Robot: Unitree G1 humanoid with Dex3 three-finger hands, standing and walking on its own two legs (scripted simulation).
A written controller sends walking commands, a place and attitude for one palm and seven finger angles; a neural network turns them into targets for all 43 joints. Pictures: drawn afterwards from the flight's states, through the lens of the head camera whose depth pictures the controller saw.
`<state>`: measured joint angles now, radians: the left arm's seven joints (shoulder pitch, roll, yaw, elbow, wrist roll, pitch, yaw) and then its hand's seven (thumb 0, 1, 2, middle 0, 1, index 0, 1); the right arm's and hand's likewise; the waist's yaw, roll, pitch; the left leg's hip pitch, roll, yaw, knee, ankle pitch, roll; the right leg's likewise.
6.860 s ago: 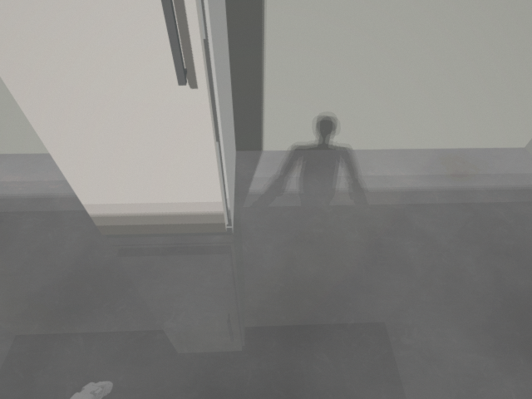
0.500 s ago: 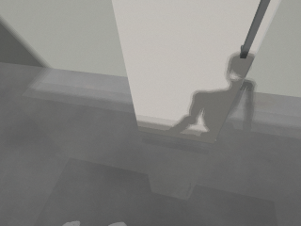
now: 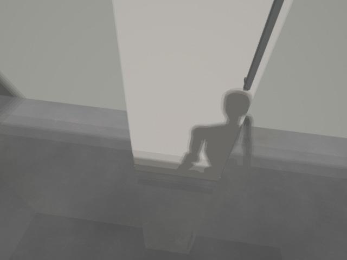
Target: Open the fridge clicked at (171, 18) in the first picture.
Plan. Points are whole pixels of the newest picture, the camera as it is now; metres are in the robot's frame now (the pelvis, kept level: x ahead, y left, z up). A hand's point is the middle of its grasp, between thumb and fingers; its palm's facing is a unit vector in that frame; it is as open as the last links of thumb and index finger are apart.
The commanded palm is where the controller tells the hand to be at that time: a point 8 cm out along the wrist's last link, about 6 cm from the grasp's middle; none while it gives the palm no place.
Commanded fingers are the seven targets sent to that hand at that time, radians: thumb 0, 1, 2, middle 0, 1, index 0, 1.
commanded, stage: take the last steps up to it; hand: right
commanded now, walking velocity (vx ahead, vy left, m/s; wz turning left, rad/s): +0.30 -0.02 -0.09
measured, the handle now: (264, 34) +0.71 -0.23 +0.24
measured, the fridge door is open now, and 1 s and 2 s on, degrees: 0 0 0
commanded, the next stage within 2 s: come to a stop and stand still in 0.68 s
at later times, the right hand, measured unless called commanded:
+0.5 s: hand out of the picture +0.01 -0.23 -0.18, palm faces +0.12 +0.99 -0.12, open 7.4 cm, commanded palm none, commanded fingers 0.00 -0.90 -0.90 0.20 0.30 0.20 0.30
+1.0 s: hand (245, 213) +0.32 -0.22 -0.17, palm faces +0.01 +0.98 -0.19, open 7.3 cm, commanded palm none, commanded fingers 0.00 -0.90 -0.90 0.20 0.30 0.20 0.30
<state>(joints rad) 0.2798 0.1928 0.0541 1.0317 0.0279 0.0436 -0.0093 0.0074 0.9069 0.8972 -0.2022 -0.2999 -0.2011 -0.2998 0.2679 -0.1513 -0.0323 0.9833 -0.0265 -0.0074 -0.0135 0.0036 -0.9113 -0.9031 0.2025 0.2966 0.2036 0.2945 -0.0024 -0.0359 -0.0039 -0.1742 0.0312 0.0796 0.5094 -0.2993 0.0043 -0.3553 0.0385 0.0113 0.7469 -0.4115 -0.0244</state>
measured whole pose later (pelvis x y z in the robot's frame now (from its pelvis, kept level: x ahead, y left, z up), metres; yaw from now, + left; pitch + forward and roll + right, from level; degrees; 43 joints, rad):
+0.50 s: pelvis +0.11 -0.08 +0.00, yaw -1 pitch -1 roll +1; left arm 0.19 0.14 0.05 1.03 0.02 -0.07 0.02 0.00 0.94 0.90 -0.20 -0.30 -0.20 -0.30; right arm 0.43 -0.13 -0.05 1.18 -0.02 0.00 -0.01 0.01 -0.91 -0.90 0.20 0.30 0.20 0.29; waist -0.02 0.04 0.04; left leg -0.35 0.09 0.08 1.08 -0.44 -0.01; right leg -0.27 -0.06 -0.18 0.55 -0.26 -0.04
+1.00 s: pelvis +0.22 -0.06 -0.01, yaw -2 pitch -2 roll +0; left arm 0.35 0.12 0.04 1.15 0.00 0.02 0.03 0.01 0.91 0.90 -0.20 -0.30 -0.20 -0.30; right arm 0.10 -0.11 -0.02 1.04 -0.02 -0.02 -0.03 0.00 -0.91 -0.90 0.20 0.30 0.20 0.29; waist 0.05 -0.04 0.09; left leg -0.32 0.05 0.14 0.54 -0.18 0.03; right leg -0.22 -0.05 -0.08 0.74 -0.54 0.03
